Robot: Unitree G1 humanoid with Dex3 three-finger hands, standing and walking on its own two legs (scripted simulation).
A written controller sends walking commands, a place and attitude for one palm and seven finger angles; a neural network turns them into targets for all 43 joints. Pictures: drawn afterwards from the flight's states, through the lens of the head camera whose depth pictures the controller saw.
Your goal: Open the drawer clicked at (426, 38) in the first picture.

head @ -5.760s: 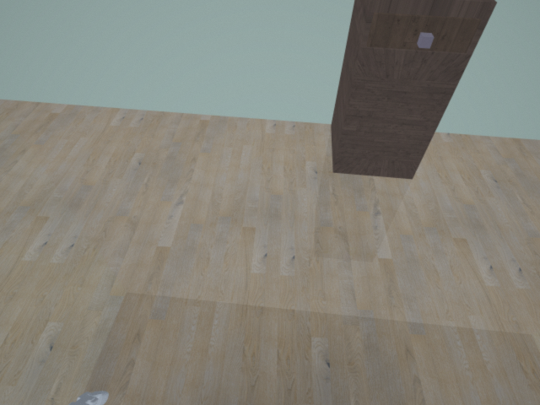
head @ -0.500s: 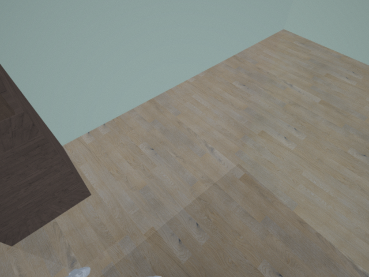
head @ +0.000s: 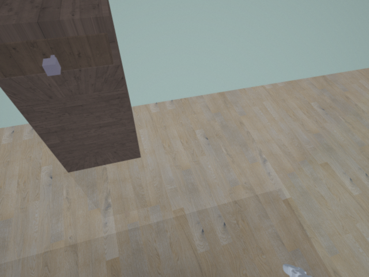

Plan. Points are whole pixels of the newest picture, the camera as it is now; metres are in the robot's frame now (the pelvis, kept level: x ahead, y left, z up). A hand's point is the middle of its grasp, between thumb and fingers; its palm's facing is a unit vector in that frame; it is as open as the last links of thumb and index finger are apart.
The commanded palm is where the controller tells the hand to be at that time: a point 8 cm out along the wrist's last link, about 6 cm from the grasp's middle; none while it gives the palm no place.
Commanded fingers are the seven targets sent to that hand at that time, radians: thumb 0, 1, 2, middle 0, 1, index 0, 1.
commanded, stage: turn to face it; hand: left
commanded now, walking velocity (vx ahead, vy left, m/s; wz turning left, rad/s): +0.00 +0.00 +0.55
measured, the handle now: (52, 63) +0.72 +0.51 +0.00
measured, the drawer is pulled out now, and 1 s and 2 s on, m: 0.00 0.00 0.00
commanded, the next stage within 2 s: take the last steps up to it in 0.52 s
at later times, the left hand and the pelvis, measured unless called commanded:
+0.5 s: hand out of the picture +0.04 +0.18 -0.12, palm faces +0.22 -0.93 -0.29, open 7.4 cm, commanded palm none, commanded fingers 0.00 0.90 0.90 -0.20 -0.30 -0.20 -0.30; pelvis -0.02 -0.03 +0.01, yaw +13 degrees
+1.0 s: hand out of the picture -0.12 +0.20 -0.16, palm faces +0.39 -0.90 -0.20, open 7.4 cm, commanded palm none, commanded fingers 0.00 0.90 0.90 -0.20 -0.30 -0.20 -0.30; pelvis -0.03 +0.02 +0.02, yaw +20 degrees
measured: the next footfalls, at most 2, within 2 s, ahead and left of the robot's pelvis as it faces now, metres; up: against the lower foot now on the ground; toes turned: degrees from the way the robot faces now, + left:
right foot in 0.40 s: +0.05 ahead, -0.12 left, +0.00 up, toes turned +8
left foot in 0.86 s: -0.07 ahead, +0.11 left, +0.00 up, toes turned +25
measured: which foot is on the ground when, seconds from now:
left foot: down 0.00-0.40, up 0.42-0.84, down 0.86-1.00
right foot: up 0.00-0.38, down 0.40-0.86, up 0.88-1.00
